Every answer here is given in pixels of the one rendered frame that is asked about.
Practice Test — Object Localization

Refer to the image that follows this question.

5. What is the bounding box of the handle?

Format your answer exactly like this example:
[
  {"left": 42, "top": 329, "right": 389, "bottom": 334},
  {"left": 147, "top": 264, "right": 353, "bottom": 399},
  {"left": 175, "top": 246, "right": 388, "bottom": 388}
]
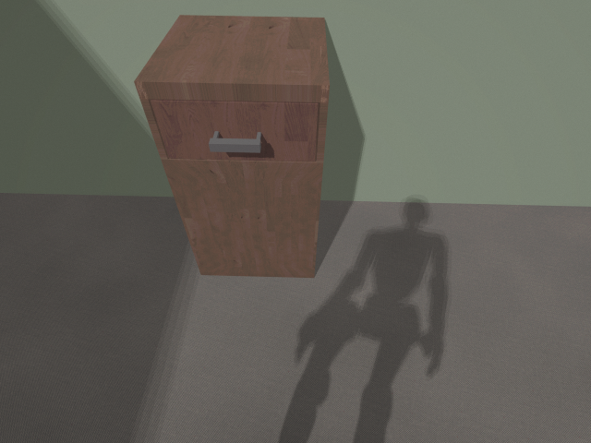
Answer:
[{"left": 209, "top": 131, "right": 261, "bottom": 153}]

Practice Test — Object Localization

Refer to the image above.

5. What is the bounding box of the drawer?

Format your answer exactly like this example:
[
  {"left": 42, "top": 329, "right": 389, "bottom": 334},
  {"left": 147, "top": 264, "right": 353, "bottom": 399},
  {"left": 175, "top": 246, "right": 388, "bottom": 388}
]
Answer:
[{"left": 151, "top": 99, "right": 319, "bottom": 162}]

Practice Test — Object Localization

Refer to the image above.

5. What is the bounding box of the cabinet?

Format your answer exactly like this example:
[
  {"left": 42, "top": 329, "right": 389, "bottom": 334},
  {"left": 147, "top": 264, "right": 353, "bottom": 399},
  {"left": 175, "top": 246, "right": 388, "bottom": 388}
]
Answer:
[{"left": 134, "top": 15, "right": 330, "bottom": 278}]

